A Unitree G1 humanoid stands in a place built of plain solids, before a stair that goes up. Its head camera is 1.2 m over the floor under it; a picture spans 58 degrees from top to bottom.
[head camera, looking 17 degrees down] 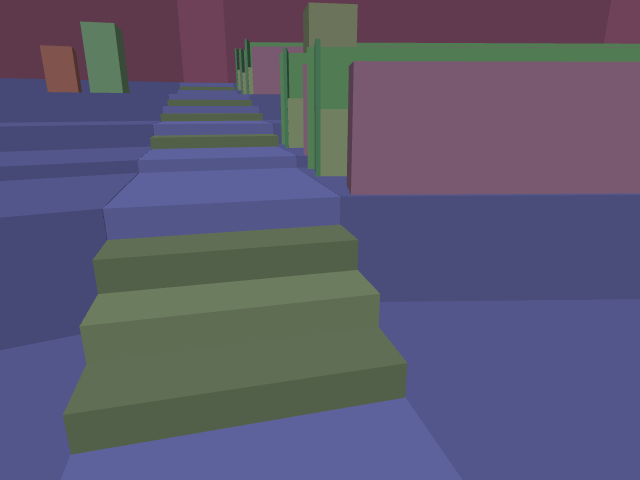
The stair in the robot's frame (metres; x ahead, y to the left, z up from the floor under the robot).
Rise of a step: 0.17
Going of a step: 0.33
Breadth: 1.31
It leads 14 degrees to the left of straight ahead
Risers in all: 4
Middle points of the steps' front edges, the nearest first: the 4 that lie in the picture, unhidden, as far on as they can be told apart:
1.43 0.27 0.17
1.75 0.35 0.35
2.07 0.43 0.52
2.39 0.51 0.69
